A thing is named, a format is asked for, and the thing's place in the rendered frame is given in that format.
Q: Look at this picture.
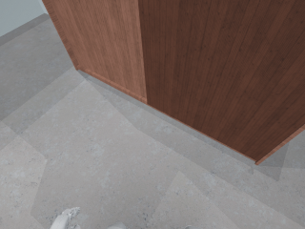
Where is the wardrobe door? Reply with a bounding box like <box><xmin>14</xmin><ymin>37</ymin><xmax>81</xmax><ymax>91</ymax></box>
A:
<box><xmin>50</xmin><ymin>0</ymin><xmax>147</xmax><ymax>98</ymax></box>
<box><xmin>137</xmin><ymin>0</ymin><xmax>305</xmax><ymax>161</ymax></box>

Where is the left robot hand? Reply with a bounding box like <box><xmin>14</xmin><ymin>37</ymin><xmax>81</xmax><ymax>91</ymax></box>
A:
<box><xmin>50</xmin><ymin>207</ymin><xmax>81</xmax><ymax>229</ymax></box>

